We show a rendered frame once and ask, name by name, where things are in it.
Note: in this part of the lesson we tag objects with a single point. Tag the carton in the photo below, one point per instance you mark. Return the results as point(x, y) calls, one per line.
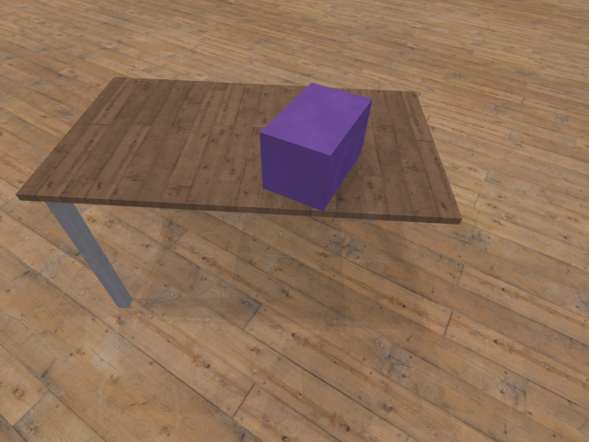
point(308, 149)

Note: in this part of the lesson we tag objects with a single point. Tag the table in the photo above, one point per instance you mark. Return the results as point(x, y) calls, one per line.
point(195, 145)

